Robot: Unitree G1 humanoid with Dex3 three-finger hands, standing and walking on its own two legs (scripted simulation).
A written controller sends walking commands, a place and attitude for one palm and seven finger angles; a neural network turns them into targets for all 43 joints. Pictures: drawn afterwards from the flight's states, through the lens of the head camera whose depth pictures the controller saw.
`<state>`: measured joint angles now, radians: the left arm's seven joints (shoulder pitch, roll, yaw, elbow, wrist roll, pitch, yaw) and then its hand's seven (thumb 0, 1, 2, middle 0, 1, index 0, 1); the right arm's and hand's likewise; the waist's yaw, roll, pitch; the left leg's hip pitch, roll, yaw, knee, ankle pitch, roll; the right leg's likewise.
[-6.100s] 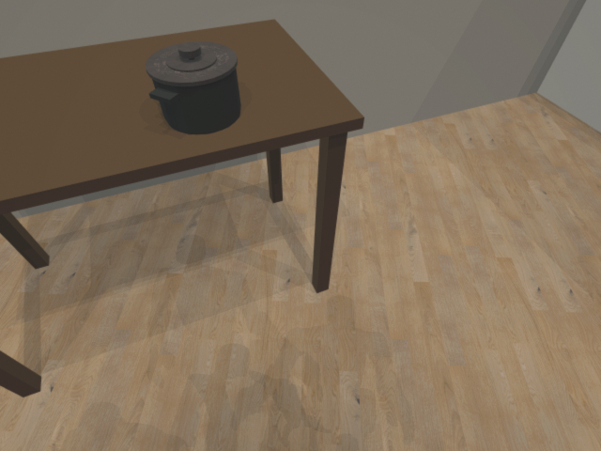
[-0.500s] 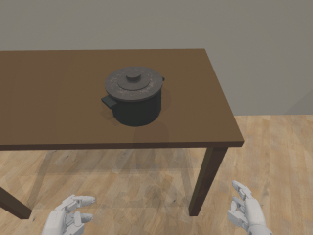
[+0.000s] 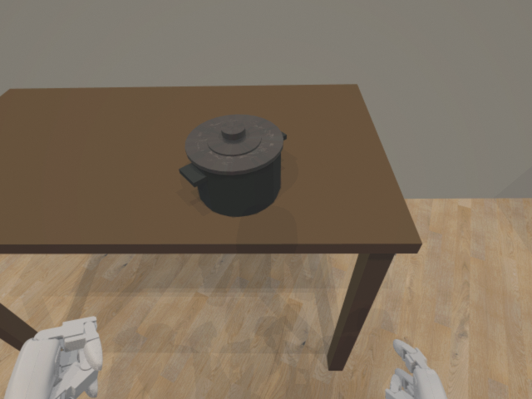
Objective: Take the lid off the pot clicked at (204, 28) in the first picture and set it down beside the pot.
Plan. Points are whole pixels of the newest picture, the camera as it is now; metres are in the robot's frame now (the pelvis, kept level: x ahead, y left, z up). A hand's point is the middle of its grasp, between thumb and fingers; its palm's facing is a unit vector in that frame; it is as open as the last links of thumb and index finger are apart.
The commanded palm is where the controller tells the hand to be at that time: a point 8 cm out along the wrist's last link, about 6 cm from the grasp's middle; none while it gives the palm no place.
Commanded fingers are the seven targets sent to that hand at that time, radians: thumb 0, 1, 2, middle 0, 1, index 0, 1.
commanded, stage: raise the hand higher, near the body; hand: left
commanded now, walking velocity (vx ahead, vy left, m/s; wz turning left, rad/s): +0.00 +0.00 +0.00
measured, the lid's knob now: (233, 130) +0.52 +0.12 +0.15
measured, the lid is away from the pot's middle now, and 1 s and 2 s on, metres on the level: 0.00 0.00 0.00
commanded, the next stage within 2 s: reach forward and open the fingers in 0.62 s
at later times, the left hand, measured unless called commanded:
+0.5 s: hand (85, 316) +0.17 +0.24 +0.12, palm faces +0.31 -0.86 -0.40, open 3.1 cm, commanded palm +0.12 +0.27 +0.15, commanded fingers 0.00 0.90 0.90 -1.30 -1.50 -1.30 -1.50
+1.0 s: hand (55, 292) +0.19 +0.27 +0.14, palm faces +0.09 -0.13 -0.99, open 2.9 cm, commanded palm +0.16 +0.27 +0.20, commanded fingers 0.00 0.42 1.22 -1.16 -0.97 -1.16 -0.97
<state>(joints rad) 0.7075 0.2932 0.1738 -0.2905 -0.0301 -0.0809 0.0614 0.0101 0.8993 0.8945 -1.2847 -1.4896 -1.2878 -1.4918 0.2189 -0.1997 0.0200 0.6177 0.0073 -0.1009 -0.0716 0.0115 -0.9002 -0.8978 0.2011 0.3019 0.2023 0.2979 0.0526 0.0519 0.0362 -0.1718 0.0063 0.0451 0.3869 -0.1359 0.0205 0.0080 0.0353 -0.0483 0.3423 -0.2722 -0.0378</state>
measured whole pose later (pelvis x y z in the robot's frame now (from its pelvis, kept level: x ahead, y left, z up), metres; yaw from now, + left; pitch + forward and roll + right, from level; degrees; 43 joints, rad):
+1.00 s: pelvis -0.01 +0.01 -0.01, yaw +1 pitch -2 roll +0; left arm 0.40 0.62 0.15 -0.49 0.66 0.19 -0.03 0.00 0.69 1.02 -1.25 -1.28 -1.25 -1.28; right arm 0.09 -0.29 0.02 0.58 0.04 0.09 -0.02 0.01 -0.90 -0.90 0.20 0.30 0.20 0.30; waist 0.09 0.13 -0.01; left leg -0.30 -0.01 0.04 0.49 -0.16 0.03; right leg -0.14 0.01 -0.05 0.50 -0.33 -0.03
